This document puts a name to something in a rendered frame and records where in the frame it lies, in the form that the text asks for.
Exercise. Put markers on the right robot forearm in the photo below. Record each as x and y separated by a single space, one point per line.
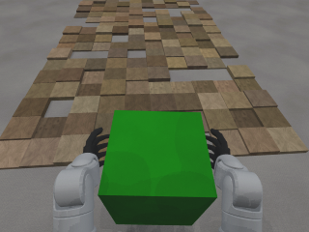
242 196

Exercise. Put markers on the carton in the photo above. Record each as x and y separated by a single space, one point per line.
157 168

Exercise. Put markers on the robot left hand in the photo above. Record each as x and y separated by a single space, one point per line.
92 144

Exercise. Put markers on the robot right hand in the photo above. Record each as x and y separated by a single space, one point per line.
220 148

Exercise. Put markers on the left robot forearm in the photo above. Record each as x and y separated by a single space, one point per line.
74 197

